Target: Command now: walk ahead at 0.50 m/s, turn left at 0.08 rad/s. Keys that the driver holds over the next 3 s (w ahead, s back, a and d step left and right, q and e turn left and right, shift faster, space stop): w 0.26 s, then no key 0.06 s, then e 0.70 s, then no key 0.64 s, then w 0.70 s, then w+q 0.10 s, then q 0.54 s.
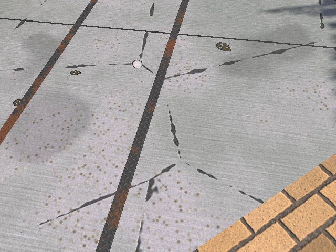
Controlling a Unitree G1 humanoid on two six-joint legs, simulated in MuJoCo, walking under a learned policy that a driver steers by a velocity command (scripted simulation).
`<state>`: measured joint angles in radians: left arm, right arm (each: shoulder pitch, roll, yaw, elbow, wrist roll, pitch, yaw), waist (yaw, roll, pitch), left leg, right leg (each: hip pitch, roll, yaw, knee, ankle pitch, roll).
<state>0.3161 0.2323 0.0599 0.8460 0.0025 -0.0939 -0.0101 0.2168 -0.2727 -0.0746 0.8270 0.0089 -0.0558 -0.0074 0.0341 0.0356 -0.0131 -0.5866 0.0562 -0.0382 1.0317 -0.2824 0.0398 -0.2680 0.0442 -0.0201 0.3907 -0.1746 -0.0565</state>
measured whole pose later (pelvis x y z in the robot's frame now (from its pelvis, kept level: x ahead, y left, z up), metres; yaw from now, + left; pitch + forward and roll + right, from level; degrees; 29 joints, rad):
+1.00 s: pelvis +0.33 +0.03 +0.00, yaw -19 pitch +3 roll +2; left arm 0.15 0.29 0.09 0.73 -0.01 0.01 0.02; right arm 0.04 -0.30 -0.08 0.84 0.00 0.00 -0.04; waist 0.01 0.02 0.06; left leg -0.52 0.00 -0.03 1.06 -0.46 -0.06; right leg -0.36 0.04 0.05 0.45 -0.15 -0.06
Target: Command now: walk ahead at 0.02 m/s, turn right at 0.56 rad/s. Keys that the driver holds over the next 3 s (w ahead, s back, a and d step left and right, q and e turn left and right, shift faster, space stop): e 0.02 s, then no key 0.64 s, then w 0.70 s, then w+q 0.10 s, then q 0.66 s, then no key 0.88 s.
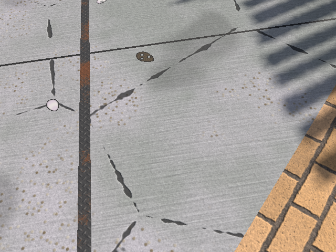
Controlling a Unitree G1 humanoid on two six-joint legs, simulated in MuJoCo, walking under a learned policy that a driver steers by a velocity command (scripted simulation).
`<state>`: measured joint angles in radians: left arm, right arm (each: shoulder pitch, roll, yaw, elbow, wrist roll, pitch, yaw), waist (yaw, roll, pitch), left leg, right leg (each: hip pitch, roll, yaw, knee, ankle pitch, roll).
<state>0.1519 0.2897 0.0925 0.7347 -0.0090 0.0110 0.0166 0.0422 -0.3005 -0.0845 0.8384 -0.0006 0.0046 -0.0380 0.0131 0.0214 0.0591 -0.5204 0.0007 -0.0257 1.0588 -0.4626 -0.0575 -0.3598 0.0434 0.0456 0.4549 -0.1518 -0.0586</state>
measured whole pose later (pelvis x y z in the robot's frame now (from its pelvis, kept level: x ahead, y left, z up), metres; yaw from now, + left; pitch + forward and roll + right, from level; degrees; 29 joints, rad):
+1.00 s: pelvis +0.06 +0.05 +0.00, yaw -6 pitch +0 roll -1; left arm 0.24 0.27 0.06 0.92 -0.04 -0.06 0.02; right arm 0.33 -0.26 -0.06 1.01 0.01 -0.10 0.02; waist -0.03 -0.03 0.00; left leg -0.16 -0.02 0.04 0.48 -0.32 0.06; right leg -0.38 -0.01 0.04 1.01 -0.41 -0.04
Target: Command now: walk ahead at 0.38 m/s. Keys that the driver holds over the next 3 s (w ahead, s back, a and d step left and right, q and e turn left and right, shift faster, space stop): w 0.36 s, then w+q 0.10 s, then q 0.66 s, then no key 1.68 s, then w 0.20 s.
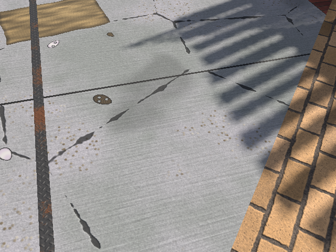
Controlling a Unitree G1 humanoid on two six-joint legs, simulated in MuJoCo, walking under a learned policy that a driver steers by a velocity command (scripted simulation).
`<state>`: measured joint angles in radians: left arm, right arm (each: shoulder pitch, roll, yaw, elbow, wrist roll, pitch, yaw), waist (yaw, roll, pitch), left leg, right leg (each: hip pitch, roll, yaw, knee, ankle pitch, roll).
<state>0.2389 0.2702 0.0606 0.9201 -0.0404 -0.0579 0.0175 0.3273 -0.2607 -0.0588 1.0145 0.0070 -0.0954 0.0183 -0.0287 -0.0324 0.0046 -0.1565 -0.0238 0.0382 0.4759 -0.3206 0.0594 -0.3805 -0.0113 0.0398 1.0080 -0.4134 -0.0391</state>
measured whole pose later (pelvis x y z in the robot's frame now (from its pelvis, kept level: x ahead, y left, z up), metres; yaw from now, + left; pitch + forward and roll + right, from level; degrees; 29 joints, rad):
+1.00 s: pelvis +0.42 -0.03 -0.01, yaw +17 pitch +3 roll -2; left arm 0.06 0.30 0.06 0.84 0.00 -0.01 0.03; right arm 0.16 -0.29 -0.08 0.70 0.00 -0.01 0.01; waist -0.02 -0.02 0.07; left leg -0.42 -0.06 -0.02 0.49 -0.11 0.08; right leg -0.49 0.01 0.02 1.16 -0.49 0.03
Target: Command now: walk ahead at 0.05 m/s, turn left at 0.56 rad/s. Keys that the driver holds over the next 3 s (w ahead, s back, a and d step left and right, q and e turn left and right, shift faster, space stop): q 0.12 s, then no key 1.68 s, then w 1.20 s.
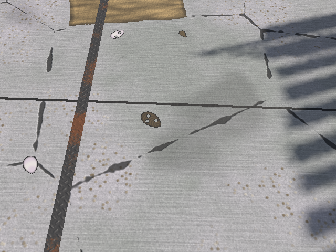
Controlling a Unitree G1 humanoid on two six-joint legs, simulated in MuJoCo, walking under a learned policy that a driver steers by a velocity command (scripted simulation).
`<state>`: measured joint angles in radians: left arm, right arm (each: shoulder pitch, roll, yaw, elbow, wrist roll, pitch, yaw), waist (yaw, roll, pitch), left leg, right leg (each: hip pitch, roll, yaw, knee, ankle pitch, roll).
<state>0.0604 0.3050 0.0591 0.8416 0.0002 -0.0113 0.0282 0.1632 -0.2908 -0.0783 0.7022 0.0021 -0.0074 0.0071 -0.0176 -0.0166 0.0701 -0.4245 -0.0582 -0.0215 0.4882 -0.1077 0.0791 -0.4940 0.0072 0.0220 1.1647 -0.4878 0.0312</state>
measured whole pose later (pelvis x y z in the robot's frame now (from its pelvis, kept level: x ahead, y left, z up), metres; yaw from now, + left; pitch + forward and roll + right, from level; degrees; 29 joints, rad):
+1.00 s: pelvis +0.04 -0.03 +0.00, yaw +10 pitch -2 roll +0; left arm 0.16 0.26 0.04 0.99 0.01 0.00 0.02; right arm 0.22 -0.23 -0.03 0.81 -0.01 0.00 -0.02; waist 0.02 0.00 0.04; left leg -0.19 -0.01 -0.05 0.53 -0.31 0.00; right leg -0.21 -0.03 0.03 0.52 -0.27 0.04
